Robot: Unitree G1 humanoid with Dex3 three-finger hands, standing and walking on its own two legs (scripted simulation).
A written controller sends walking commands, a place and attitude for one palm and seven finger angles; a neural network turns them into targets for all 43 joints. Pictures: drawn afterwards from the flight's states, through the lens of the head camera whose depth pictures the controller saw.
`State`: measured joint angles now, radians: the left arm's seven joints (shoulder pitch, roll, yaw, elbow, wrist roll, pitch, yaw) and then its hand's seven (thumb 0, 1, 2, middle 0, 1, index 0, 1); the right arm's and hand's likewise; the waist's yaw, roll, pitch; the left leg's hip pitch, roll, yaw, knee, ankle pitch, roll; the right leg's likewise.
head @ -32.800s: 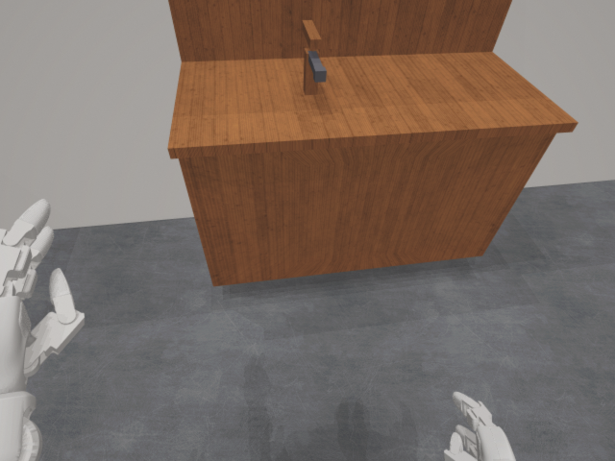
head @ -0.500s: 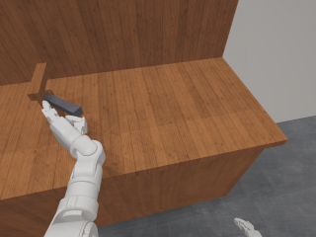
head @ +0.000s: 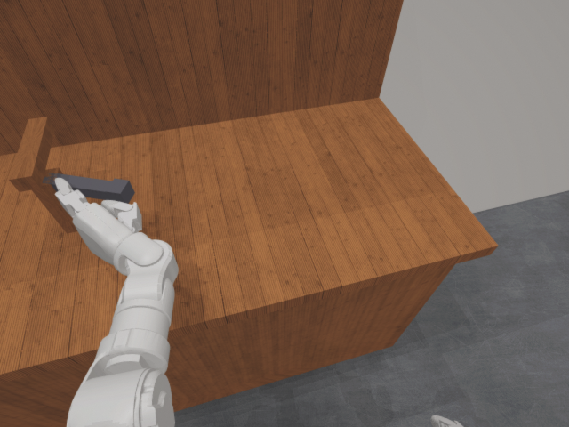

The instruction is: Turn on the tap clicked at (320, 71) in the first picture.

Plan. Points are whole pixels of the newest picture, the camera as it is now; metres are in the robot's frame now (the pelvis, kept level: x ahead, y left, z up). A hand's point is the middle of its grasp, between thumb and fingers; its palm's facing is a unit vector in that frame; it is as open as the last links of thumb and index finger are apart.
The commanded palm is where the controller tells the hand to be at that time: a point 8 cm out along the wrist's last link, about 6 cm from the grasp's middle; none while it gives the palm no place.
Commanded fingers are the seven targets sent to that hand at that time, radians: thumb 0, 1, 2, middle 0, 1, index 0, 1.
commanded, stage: push the lever round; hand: left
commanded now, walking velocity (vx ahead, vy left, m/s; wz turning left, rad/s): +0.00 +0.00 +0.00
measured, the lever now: (120, 192) +0.43 +0.27 +0.08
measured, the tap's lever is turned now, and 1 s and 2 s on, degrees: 65 74 74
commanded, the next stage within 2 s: lift the hand up off the lever in 0.18 s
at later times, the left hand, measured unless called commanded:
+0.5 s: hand (136, 198) +0.42 +0.24 +0.08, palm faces +0.83 -0.56 -0.07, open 7.9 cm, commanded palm +0.37 +0.25 +0.09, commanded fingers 0.00 0.90 0.90 -0.15 -0.15 -0.15 -0.15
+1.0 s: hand (127, 196) +0.41 +0.24 +0.11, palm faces +0.82 -0.57 -0.05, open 7.8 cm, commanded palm +0.35 +0.25 +0.11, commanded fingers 0.00 0.90 0.90 -0.15 -0.15 -0.15 -0.15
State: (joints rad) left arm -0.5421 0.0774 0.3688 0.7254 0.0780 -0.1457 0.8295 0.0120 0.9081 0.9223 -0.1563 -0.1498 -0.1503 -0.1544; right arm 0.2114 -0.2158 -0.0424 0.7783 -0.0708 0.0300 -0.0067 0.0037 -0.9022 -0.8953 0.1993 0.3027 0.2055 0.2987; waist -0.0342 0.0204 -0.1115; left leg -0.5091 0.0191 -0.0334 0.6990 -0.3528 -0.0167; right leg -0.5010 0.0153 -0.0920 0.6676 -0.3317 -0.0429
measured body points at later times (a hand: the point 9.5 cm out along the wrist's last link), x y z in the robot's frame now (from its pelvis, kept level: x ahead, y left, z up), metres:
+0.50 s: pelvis +0.00 +0.01 +0.00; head +0.04 +0.01 +0.45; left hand +0.38 +0.27 +0.09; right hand +0.09 -0.24 -0.13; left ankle -0.01 +0.13 -0.72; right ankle +0.00 -0.09 -0.72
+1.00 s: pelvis +0.01 +0.01 +0.01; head +0.02 +0.00 +0.46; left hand +0.36 +0.27 +0.11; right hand +0.13 -0.24 -0.11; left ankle -0.01 +0.13 -0.72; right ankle +0.00 -0.09 -0.72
